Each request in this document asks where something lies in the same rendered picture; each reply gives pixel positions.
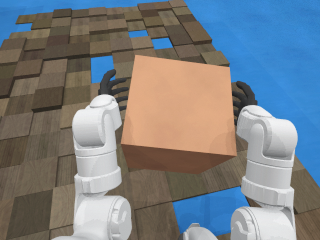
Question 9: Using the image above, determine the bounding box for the robot right shin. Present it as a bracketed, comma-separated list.
[187, 223, 200, 230]

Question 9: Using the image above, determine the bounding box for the carton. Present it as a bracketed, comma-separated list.
[120, 55, 237, 175]

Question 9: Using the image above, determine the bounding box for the right robot forearm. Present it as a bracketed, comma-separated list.
[236, 105, 298, 240]

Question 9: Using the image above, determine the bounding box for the left robot forearm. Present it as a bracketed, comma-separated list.
[72, 94, 122, 231]

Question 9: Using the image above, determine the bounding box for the robot right thigh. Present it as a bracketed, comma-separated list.
[183, 227, 218, 240]

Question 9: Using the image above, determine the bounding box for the robot left upper arm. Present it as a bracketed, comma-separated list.
[51, 195, 132, 240]

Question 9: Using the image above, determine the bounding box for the robot left hand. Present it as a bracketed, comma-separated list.
[98, 69, 129, 111]

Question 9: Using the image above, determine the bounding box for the robot right hand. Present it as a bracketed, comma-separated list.
[231, 81, 258, 126]

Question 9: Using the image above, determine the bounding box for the robot right upper arm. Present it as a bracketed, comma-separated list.
[230, 206, 296, 240]

